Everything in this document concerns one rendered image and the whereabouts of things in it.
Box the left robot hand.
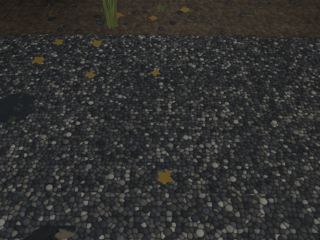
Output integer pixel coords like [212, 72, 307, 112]
[21, 224, 76, 240]

